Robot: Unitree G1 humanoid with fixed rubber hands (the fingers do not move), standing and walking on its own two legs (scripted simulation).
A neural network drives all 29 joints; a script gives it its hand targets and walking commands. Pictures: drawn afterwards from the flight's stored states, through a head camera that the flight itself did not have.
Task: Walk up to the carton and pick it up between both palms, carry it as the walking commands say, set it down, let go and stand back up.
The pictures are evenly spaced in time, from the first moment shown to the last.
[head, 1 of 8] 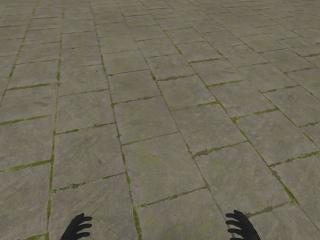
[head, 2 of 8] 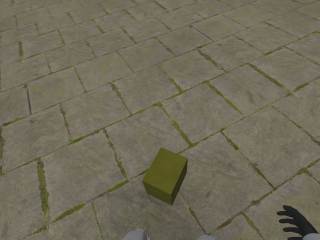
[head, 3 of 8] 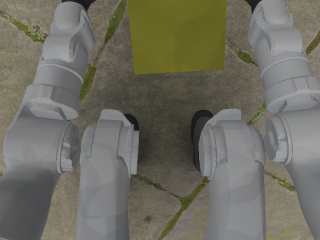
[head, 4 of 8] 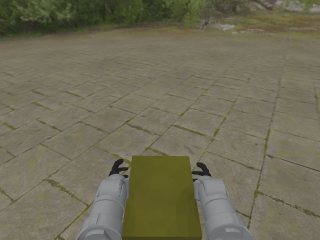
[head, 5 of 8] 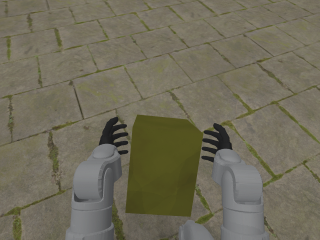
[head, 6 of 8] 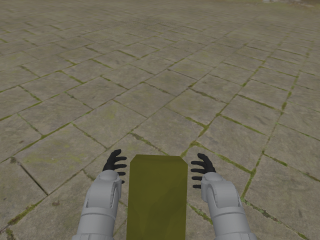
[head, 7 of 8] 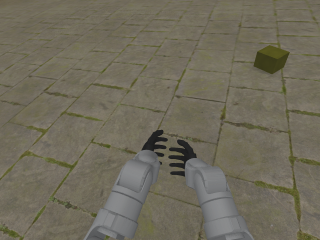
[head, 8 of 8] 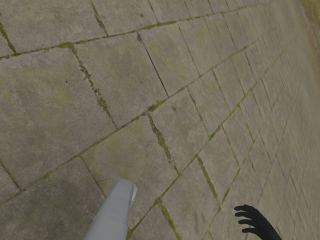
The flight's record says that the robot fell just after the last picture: yes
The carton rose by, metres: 0.68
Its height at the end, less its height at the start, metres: -0.02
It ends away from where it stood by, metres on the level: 9.62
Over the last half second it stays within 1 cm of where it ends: yes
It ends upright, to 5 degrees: no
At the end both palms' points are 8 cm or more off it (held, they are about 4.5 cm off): yes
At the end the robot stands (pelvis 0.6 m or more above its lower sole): yes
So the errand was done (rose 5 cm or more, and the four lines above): no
